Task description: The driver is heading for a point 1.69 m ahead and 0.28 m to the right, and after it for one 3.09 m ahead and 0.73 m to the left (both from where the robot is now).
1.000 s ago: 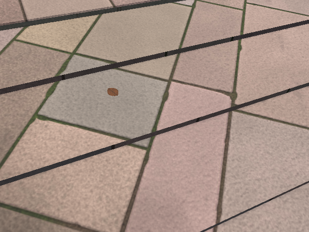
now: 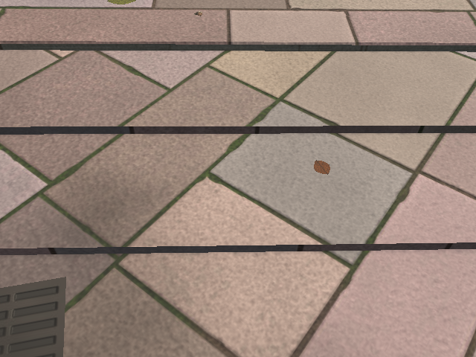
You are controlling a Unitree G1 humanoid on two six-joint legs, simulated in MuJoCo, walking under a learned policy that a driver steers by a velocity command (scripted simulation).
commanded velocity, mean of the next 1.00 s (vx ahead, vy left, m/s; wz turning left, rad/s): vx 0.00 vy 0.00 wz -0.20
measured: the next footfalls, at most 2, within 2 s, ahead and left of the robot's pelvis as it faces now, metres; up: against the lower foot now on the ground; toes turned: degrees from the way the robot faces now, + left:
right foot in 0.26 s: +0.02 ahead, -0.14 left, +0.00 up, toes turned -12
left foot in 0.80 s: +0.11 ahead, +0.07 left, +0.00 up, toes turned -18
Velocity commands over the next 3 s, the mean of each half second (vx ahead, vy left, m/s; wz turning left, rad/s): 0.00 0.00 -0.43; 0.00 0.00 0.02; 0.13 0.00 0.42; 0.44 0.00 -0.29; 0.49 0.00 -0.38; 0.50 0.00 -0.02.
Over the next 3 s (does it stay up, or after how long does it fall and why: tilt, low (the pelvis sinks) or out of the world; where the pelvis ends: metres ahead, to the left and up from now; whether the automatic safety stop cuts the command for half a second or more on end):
stays up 0.78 -0.13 0.04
